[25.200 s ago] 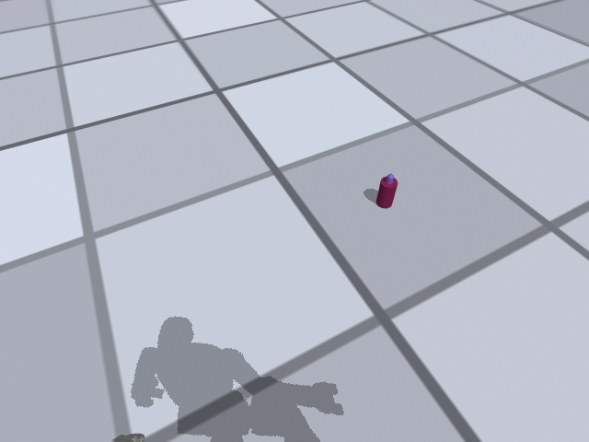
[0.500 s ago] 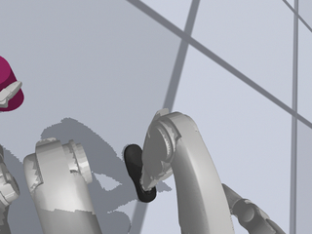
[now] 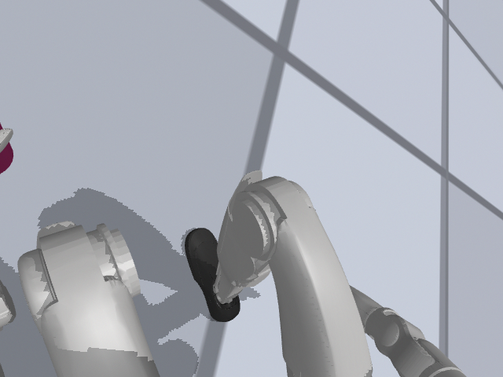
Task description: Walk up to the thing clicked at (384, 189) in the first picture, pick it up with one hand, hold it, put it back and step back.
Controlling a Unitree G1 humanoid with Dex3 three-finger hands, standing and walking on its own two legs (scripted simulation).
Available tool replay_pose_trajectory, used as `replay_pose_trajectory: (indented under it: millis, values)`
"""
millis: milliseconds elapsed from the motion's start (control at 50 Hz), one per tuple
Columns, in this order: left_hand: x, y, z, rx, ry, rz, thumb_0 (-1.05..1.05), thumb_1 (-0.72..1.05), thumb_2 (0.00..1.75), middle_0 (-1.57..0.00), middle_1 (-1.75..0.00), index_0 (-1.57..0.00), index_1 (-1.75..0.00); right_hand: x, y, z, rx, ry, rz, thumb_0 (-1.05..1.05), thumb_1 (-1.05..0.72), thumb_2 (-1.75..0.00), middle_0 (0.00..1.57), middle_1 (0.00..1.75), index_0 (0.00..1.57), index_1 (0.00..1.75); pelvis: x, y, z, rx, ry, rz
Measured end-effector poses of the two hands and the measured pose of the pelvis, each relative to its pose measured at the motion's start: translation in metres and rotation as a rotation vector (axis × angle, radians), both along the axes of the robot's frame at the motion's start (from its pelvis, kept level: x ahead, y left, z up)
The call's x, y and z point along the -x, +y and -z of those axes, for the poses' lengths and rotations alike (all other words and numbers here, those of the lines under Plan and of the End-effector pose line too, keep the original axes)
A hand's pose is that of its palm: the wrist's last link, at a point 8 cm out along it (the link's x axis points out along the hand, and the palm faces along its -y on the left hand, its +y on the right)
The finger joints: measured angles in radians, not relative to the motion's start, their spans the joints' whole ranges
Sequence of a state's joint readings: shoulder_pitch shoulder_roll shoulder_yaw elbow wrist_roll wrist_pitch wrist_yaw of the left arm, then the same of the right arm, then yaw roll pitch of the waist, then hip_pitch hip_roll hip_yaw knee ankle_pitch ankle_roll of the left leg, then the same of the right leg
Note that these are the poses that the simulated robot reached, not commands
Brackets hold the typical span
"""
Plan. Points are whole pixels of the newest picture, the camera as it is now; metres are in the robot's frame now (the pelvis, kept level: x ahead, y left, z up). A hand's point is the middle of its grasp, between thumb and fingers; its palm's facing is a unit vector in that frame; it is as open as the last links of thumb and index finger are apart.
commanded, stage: lower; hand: left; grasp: from the side
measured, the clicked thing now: out of the picture +0.47 +0.25 -0.19
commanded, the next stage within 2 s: loosen in 0.10 s
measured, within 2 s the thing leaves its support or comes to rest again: rests again in 0.64 s
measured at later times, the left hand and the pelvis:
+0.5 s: hand out of the picture +0.48 +0.25 -0.17, palm faces +0.28 -0.96 +0.02, open 8.8 cm; pelvis +0.00 +0.00 +0.00, yaw -1 degrees
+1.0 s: hand out of the picture +0.47 +0.25 -0.17, palm faces +0.29 -0.96 +0.02, open 15.1 cm; pelvis +0.00 +0.00 +0.00, yaw -1 degrees
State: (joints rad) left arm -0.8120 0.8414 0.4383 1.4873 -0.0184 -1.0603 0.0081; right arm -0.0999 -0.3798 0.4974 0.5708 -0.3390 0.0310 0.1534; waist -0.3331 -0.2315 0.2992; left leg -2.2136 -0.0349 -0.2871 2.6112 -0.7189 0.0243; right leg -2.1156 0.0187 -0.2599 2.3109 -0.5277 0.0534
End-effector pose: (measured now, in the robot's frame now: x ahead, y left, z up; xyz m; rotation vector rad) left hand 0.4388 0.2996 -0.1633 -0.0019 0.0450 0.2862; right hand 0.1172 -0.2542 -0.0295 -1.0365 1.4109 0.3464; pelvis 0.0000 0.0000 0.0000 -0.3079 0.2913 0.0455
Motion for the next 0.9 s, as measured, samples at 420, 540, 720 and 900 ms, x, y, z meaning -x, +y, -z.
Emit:
replay_pose_trajectory:
  millis: [420,540,720,900]
  values:
    - [0.0,-0.0027,0.0042,0.019,-0.023,-0.027,0.02,-0.3,0.91,-0.72,-0.89,-0.93,-1.02,-0.0025,0.0028,-0.0027,0.005,-0.002,-0.036,0.0,-0.92,-0.89,0.21,0.3,0.2,0.3,0.0015,-0.0006,0.0008,0.01,-0.017,0.011]
    - [-0.0017,-0.0052,0.0064,0.013,-0.026,0.007,0.01,-0.25,0.75,-0.73,-0.8,-0.91,-0.9,-0.0024,0.0038,-0.0047,0.019,0.003,-0.037,0.0,-0.92,-0.89,0.21,0.3,0.2,0.3,0.0014,0.0014,0.0002,0.017,-0.018,0.011]
    - [-0.0004,-0.0023,0.004,0.015,-0.029,-0.008,0.0,-0.35,0.49,-0.65,-0.6,-0.69,-0.63,-0.0025,0.0055,-0.0069,0.023,-0.002,-0.04,0.0,-0.93,-0.9,0.21,0.3,0.2,0.3,0.0023,0.0022,-0.0003,0.023,-0.024,0.01]
    - [0.0,-0.0032,0.0019,0.013,-0.025,-0.004,-0.01,-0.47,0.34,-0.51,-0.43,-0.5,-0.44,-0.0023,0.0058,-0.0054,0.014,-0.007,-0.041,0.0,-0.93,-0.9,0.21,0.3,0.2,0.3,0.0039,0.002,0.0001,0.019,-0.026,0.01]
